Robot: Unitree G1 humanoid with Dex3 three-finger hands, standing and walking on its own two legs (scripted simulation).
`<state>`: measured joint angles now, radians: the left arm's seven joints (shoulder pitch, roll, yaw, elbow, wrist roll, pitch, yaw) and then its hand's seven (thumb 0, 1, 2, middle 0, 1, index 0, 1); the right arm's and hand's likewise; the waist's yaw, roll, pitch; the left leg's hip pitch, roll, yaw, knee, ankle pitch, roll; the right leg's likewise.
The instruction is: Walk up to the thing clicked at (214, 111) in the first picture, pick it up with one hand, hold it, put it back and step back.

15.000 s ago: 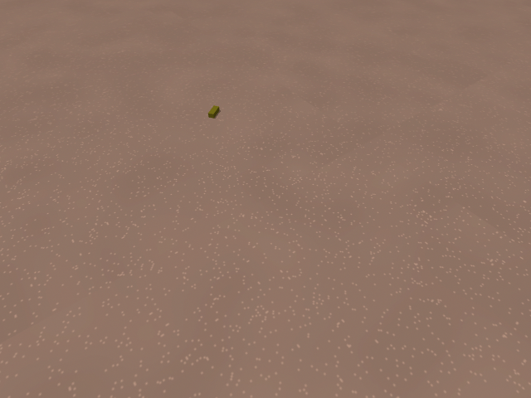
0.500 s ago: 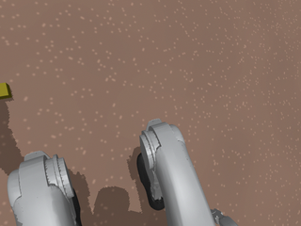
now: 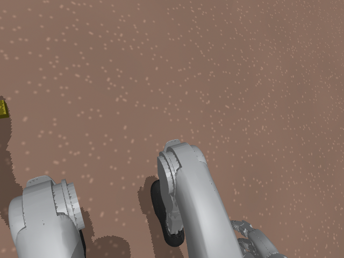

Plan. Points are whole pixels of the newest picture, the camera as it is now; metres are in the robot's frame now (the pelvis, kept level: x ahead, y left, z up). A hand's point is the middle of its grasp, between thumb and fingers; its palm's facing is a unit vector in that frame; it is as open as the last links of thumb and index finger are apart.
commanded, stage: approach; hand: left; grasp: from above
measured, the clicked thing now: out of the picture +0.49 +0.30 -0.30
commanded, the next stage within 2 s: close in in 0.16 s
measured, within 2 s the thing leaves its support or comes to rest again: neither
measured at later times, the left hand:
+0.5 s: hand out of the picture +0.48 +0.31 -0.19, palm faces -0.47 -0.09 -0.88, open 13.0 cm
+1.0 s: hand out of the picture +0.48 +0.30 -0.24, palm faces -0.42 -0.09 -0.90, open 13.8 cm
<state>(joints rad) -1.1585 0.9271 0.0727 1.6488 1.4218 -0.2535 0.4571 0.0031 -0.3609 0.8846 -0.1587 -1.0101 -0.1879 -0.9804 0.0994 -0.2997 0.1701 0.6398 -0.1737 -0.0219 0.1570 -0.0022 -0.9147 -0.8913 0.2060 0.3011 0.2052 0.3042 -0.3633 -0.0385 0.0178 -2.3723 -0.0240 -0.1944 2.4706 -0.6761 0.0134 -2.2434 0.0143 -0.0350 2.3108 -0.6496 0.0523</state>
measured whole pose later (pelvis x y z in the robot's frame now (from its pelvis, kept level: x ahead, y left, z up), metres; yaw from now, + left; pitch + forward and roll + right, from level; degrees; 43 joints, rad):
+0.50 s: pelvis +0.00 -0.01 +0.00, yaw -1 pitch +32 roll -13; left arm -1.07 0.96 0.10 1.54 1.35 -0.32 0.37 0.00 -0.34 0.86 -0.18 -0.98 -0.21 -0.95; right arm 0.17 -0.31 0.18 0.65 -0.18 -0.04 0.16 0.00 -0.91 -0.89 0.21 0.30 0.21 0.30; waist -0.34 -0.04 0.05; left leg -2.36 -0.02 -0.23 2.48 -0.70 -0.02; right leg -2.24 0.02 -0.06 2.31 -0.65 0.07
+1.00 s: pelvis +0.00 +0.00 -0.02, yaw -3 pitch +29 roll -15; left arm -1.11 1.04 0.11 1.73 1.40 -0.27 0.59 0.00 -0.45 0.94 -0.11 -0.99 -0.12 -0.98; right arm 0.14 -0.32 0.26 0.67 -0.25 -0.14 0.20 0.00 -0.90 -0.89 0.21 0.30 0.21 0.30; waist -0.40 -0.11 0.12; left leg -2.38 -0.01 -0.26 2.56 -0.71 -0.01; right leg -2.26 0.04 -0.07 2.37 -0.65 0.07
